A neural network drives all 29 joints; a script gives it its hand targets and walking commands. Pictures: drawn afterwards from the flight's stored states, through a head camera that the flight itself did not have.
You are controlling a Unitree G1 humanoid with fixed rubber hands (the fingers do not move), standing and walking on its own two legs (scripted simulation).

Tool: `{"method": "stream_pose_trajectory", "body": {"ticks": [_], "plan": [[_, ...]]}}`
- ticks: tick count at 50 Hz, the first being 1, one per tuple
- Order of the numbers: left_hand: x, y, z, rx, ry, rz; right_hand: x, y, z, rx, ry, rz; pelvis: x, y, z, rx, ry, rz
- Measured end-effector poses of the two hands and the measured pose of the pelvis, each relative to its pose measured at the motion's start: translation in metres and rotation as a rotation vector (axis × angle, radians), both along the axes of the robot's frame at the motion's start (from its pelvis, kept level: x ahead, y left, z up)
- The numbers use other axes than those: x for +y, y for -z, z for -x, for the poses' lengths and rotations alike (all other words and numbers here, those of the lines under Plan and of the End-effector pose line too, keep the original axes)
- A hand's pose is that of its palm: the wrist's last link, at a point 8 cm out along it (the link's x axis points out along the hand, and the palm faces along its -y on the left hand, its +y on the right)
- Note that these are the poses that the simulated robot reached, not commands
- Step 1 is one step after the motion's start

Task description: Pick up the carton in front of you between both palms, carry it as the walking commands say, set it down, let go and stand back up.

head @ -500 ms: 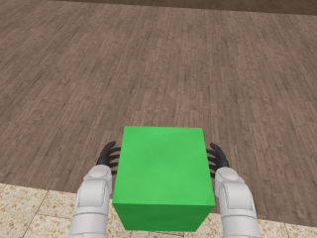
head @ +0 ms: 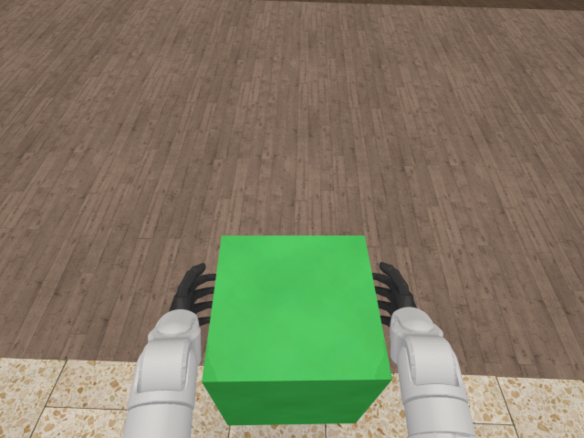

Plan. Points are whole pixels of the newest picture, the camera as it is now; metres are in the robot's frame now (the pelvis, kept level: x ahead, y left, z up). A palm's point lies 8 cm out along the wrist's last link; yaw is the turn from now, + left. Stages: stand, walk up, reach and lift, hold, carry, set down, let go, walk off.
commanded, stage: hold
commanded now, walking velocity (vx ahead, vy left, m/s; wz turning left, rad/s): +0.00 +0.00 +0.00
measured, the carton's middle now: (292, 335) +0.28 +0.01 -0.05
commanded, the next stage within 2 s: set down in 0.54 s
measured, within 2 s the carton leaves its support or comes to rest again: neither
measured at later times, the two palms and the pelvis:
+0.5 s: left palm (178, 295) +0.30 +0.18 +0.04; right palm (396, 325) +0.26 -0.12 +0.04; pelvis +0.00 +0.06 +0.00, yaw -8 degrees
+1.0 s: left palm (197, 299) +0.35 +0.18 -0.05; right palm (377, 318) +0.32 -0.12 -0.05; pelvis -0.01 +0.05 -0.02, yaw -7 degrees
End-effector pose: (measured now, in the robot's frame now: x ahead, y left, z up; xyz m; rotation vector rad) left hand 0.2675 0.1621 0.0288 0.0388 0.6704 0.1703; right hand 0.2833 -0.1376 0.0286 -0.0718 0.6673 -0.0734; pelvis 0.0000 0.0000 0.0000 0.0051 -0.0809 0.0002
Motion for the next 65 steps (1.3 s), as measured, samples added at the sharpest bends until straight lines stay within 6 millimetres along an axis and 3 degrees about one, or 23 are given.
{"method": "stream_pose_trajectory", "body": {"ticks": [6, 12, 25, 33, 39, 45, 52, 59, 65], "plan": [[-0.023, -0.005, -0.016, -0.006, 0.130, -0.001, -0.022, -0.003, 0.024, -0.006, 0.138, -0.010, 0.013, -0.001, 0.004, -0.035, 0.067, 0.005], [-0.020, -0.008, -0.024, -0.010, 0.172, 0.017, -0.018, -0.010, 0.030, -0.011, 0.190, -0.007, 0.028, 0.000, 0.007, -0.049, 0.111, 0.006], [0.013, -0.009, -0.029, -0.005, 0.162, 0.038, 0.015, -0.016, 0.023, -0.004, 0.185, 0.009, 0.062, 0.000, 0.005, -0.051, 0.138, 0.013], [0.015, -0.011, -0.041, -0.005, 0.168, 0.055, 0.018, -0.017, 0.017, -0.005, 0.206, 0.004, 0.071, 0.000, 0.001, -0.045, 0.151, 0.011], [0.013, 0.000, -0.056, 0.017, 0.135, 0.093, 0.015, -0.005, 0.001, 0.014, 0.215, -0.019, 0.068, 0.004, 0.001, -0.025, 0.159, 0.003], [0.013, 0.034, -0.072, 0.047, 0.121, 0.082, 0.014, 0.027, -0.023, 0.047, 0.185, -0.002, 0.059, 0.012, 0.006, 0.065, 0.148, -0.005], [0.014, 0.107, -0.079, 0.051, 0.124, 0.041, 0.015, 0.100, -0.038, 0.052, 0.156, 0.005, 0.047, 0.030, 0.018, 0.289, 0.122, -0.009], [0.015, 0.179, -0.088, 0.012, 0.111, 0.050, 0.016, 0.173, -0.047, 0.014, 0.176, -0.026, 0.037, 0.066, 0.028, 0.534, 0.123, -0.016], [0.014, 0.209, -0.103, -0.030, 0.102, 0.071, 0.015, 0.204, -0.061, -0.029, 0.201, -0.057, 0.036, 0.100, 0.034, 0.659, 0.128, -0.024]]}}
